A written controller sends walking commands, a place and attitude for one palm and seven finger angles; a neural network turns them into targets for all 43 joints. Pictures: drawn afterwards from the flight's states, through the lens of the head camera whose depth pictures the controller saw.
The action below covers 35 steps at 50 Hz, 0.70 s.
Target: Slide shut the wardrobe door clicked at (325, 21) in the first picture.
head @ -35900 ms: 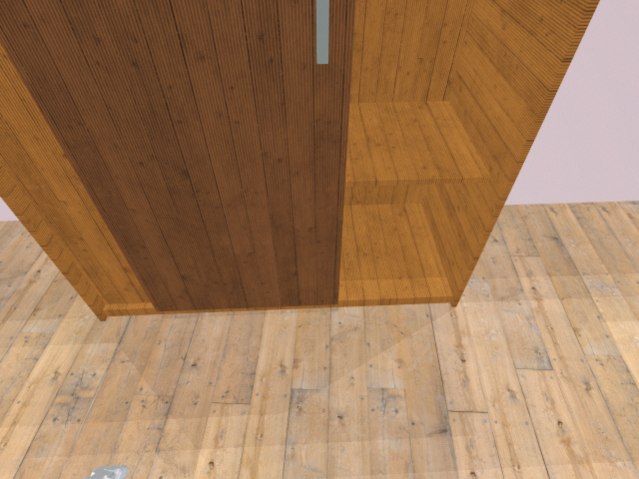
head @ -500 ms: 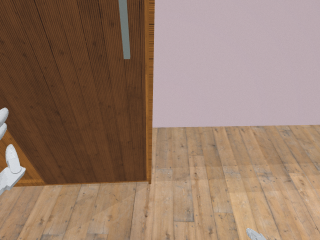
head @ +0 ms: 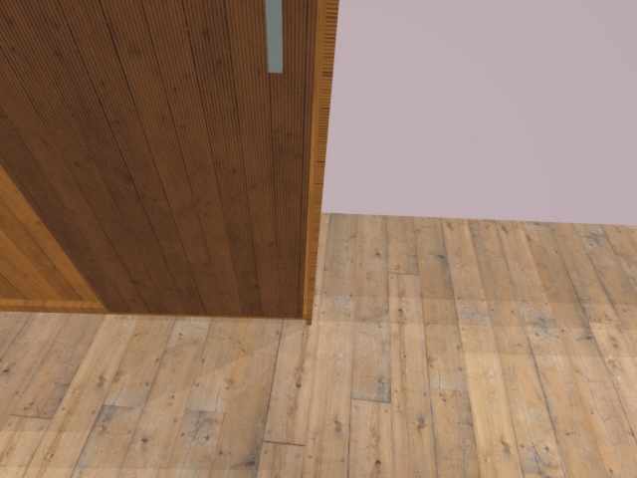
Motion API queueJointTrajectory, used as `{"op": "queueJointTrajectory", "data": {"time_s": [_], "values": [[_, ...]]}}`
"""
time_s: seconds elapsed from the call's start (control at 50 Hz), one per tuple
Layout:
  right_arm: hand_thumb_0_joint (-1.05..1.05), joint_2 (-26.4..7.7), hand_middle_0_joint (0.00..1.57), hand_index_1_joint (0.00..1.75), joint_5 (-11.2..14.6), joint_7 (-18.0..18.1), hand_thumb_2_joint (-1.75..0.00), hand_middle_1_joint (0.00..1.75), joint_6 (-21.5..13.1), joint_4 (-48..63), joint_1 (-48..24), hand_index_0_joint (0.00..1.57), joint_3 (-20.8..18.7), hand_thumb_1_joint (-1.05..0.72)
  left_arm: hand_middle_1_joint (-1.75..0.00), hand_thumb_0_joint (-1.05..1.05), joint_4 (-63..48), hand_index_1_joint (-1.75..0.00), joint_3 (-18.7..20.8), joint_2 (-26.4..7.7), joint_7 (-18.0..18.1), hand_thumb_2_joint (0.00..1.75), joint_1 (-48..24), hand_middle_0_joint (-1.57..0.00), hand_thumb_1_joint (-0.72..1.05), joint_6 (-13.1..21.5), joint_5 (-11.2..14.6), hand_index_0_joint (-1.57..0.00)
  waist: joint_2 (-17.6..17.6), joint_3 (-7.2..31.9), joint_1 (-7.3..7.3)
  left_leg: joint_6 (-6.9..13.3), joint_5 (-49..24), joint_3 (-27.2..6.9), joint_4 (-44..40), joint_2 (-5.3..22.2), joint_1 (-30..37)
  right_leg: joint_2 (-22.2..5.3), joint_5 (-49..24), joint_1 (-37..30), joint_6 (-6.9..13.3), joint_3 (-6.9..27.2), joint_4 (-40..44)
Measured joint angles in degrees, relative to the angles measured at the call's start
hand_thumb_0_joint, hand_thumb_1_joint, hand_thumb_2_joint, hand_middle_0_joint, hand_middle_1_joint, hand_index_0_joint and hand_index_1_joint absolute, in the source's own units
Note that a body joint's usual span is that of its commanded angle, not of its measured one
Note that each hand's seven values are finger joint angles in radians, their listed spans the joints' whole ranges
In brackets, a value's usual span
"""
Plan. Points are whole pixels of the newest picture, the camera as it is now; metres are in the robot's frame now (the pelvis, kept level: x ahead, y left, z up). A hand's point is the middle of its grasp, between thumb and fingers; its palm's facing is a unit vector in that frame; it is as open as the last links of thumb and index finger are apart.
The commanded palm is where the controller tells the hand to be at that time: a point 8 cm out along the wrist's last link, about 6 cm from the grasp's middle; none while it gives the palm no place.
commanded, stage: let the arm hang, fingers relaxed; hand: left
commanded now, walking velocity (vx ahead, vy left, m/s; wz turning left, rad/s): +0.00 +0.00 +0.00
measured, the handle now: (275, 3) +0.68 +0.11 +0.27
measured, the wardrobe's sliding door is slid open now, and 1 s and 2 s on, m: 0.01 0.01 0.01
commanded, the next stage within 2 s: look to check the result in 0.74 s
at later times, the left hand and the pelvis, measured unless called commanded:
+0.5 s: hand out of the picture +0.09 +0.24 -0.15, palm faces -0.01 -0.95 -0.31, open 7.4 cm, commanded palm none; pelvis +0.02 +0.01 +0.01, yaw +0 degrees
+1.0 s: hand out of the picture +0.11 +0.23 -0.15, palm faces -0.04 -0.95 -0.30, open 7.4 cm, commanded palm none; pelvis +0.05 +0.00 +0.01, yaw -1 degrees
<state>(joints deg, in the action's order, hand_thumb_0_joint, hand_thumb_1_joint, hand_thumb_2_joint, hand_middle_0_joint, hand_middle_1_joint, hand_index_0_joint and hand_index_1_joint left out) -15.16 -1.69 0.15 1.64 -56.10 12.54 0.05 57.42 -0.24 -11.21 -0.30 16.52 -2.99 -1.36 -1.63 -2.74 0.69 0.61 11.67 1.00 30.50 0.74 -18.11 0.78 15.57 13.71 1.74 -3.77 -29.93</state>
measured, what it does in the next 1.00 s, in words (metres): shifts its weight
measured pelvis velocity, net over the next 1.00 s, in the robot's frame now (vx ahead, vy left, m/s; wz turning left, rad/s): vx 0.05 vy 0.00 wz -0.02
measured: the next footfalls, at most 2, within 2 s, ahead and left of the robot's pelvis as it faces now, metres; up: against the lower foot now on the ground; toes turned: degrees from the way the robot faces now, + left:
none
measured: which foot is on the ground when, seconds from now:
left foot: down 0.00-1.00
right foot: down 0.00-1.00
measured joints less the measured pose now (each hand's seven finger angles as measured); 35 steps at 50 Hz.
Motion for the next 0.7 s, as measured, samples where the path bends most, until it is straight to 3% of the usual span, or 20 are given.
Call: {"op": "queueJointTrajectory", "data": {"time_s": [0.16,0.42,0.7], "values": [[0.01,0.9,0.20,0.30,0.5,1.0,-0.90,0.30,0.3,-6.6,3.3,0.20,-0.3,-0.90,-0.30,0.01,7.9,-0.30,1.1,-2.8,0.1,0.89,1.1,-0.21,0.94,1.4,0.4,-0.21,0.9,-1.5,-1.38,0.2,-1.6,-0.6,-3.9,0.0,1.6,0.2,-2.6,-2.7,-0.3,-0.5,6.0],[0.00,1.3,0.20,0.30,0.5,0.5,-0.90,0.30,-0.7,-7.5,-2.1,0.20,-0.1,-0.90,-0.30,0.01,7.9,-0.30,1.3,-5.0,0.5,0.89,-6.4,-0.20,0.91,2.6,0.3,-0.20,3.2,0.1,-0.73,0.8,-2.1,0.6,-7.4,-1.1,5.0,-0.9,-2.4,-4.9,-1.0,0.6,7.5],[0.00,-1.3,0.20,0.30,0.5,0.2,-0.90,0.30,-1.6,-7.2,-6.6,0.20,0.0,-0.90,-0.30,0.00,5.3,-0.30,0.9,-4.5,0.3,0.89,-11.7,-0.20,0.91,3.7,0.3,-0.20,2.5,1.2,-0.13,0.5,-2.0,1.1,-10.2,-1.4,8.2,-1.1,-1.8,-7.4,-1.0,1.1,9.3]]}}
